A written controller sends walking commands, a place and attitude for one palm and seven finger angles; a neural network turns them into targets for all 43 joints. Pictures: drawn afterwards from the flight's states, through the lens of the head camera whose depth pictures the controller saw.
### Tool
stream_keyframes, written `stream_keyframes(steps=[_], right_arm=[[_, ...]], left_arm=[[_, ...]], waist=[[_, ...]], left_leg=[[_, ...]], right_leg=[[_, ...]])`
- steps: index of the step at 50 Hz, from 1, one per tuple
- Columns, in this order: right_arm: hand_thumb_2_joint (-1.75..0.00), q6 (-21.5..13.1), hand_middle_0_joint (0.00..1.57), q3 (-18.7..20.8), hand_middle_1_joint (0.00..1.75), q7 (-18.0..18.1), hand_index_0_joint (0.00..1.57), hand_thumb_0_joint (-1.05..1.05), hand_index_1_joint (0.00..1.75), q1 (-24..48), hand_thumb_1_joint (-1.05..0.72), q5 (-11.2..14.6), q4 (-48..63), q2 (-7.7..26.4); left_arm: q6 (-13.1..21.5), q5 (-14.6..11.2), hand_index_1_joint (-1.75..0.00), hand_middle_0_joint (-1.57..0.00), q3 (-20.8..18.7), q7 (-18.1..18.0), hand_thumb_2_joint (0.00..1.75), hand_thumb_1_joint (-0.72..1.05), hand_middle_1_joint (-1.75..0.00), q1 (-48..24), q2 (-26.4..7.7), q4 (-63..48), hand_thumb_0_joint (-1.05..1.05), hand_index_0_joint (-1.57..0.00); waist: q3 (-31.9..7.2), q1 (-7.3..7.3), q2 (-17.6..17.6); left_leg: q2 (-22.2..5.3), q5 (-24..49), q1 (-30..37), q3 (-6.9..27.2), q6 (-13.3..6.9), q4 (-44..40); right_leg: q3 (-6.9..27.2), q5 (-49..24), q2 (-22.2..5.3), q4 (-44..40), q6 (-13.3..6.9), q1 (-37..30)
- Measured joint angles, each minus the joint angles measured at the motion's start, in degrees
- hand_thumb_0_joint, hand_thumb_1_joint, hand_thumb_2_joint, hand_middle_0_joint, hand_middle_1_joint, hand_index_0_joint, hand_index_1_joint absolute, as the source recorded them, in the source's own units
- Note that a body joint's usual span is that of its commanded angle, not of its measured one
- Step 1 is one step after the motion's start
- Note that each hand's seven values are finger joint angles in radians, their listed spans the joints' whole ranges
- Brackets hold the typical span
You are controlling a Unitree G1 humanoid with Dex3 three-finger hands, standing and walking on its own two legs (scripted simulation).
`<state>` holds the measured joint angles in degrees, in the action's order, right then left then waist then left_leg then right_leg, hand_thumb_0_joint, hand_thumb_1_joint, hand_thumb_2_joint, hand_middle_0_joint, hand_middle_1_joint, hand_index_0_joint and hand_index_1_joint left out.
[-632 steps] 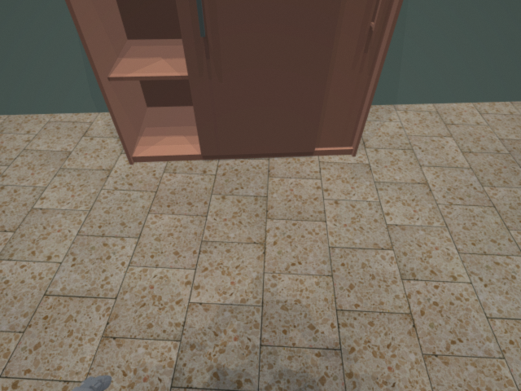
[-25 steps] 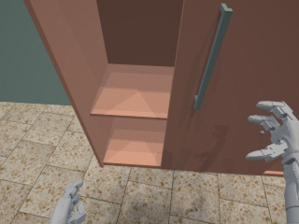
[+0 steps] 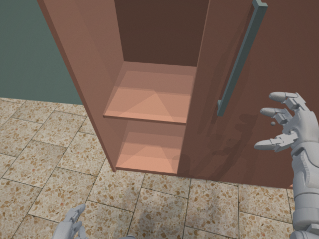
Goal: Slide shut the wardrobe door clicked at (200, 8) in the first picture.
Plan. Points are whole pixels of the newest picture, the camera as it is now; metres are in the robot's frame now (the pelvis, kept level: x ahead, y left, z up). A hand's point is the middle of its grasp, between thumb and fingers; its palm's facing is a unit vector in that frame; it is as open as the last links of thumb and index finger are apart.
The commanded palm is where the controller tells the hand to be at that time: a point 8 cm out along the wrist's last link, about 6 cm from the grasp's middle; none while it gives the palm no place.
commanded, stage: move the hooked fingers beside the handle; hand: right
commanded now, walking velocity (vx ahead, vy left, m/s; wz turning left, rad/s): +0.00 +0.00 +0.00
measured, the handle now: (234, 68) +0.53 -0.15 +0.15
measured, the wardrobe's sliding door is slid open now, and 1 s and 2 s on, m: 0.40 0.40 0.40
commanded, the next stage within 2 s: feel for the door with the fingertips in 1.46 s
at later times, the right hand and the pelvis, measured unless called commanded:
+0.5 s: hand (256, 105) +0.44 -0.21 +0.11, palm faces +0.05 +1.00 -0.03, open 14.0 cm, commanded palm +0.42 -0.26 +0.10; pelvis -0.01 -0.01 -0.01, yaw +1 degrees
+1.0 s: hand (251, 100) +0.48 -0.21 +0.09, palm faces +0.05 +1.00 -0.03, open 14.0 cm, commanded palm +0.45 -0.25 +0.09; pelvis +0.00 -0.01 -0.01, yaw +2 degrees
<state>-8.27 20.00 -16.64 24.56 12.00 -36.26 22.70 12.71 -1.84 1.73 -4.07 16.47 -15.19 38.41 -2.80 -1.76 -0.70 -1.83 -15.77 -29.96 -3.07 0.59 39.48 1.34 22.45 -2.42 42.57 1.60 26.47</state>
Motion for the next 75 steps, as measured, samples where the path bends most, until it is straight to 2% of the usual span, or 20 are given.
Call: stream_keyframes(steps=[7,21,35,42,51,60,75], right_arm=[[-0.30,-1.5,0.30,-0.5,1.20,0.3,0.30,-0.02,1.20,3.4,0.50,-0.5,-3.3,0.1],[-0.30,-3.8,0.30,-1.2,1.20,3.1,0.30,-0.02,1.20,12.4,0.50,-3.4,-13.1,0.8],[-0.30,-6.7,0.30,1.0,1.20,3.6,0.30,-0.02,1.20,23.1,0.50,-6.1,-24.9,4.9],[-0.30,-7.2,0.30,2.2,1.20,3.3,0.30,-0.02,1.20,22.9,0.49,-6.3,-24.8,5.5],[-0.30,-7.1,0.30,1.6,1.20,4.6,0.30,-0.02,1.20,18.8,0.49,-5.6,-19.9,3.6],[-0.30,-5.9,0.30,-0.5,1.20,6.1,0.30,-0.02,1.20,18.9,0.50,-5.9,-20.1,1.6],[-0.30,-7.0,0.30,-0.1,1.20,5.1,0.30,-0.02,1.20,19.7,0.50,-6.0,-21.7,2.5]], left_arm=[[-1.1,0.0,-0.30,-0.20,-0.4,0.5,0.90,0.91,-0.30,0.7,0.0,0.2,0.01,-0.20],[-3.3,0.3,-0.30,-0.20,-0.4,1.3,0.90,0.91,-0.30,2.0,0.4,1.0,0.01,-0.20],[-4.8,1.3,-0.30,-0.20,-0.4,2.1,0.90,0.91,-0.30,4.2,0.1,1.6,0.01,-0.20],[-6.2,1.6,-0.30,-0.20,-0.8,2.8,0.90,0.91,-0.30,5.9,-0.2,1.1,0.01,-0.20],[-7.1,1.4,-0.30,-0.20,-1.1,3.0,0.90,0.91,-0.30,6.3,0.2,0.7,0.01,-0.20],[-7.2,1.2,-0.30,-0.20,-0.7,3.1,0.90,0.91,-0.30,4.4,0.7,0.3,0.01,-0.20],[-7.6,1.1,-0.30,-0.20,-0.7,2.7,0.90,0.91,-0.30,3.0,0.4,-0.3,0.01,-0.20]], waist=[[-0.4,-0.38,0.1],[-0.7,-2.05,0.4],[-1.0,-4.66,0.9],[-1.7,-5.31,0.7],[-1.9,-4.92,0.4],[-2.3,-4.25,0.2],[-1.7,-3.76,0.3]], left_leg=[[0.1,0.1,-1.3,0.2,0.1,0.3],[0.0,0.2,-4.6,0.6,0.3,1.6],[0.2,0.2,-10.5,1.1,0.5,3.9],[0.5,0.2,-12.2,1.7,0.7,4.3],[0.7,0.0,-11.1,1.8,0.9,3.6],[0.4,-0.4,-9.3,1.2,0.8,3.1],[0.5,-0.6,-9.6,0.9,0.4,3.8]], right_leg=[[-0.1,0.2,0.0,0.5,-0.1,1.3],[-0.4,0.4,0.1,2.4,-0.3,4.8],[-0.7,1.0,-0.1,5.4,-0.6,10.7],[-1.4,1.6,-0.4,6.2,-0.8,12.3],[-1.4,2.0,-0.5,5.9,-0.9,11.3],[-0.9,2.0,-0.3,5.1,-0.9,9.6],[-0.5,1.8,-0.4,5.2,-0.4,9.8]])
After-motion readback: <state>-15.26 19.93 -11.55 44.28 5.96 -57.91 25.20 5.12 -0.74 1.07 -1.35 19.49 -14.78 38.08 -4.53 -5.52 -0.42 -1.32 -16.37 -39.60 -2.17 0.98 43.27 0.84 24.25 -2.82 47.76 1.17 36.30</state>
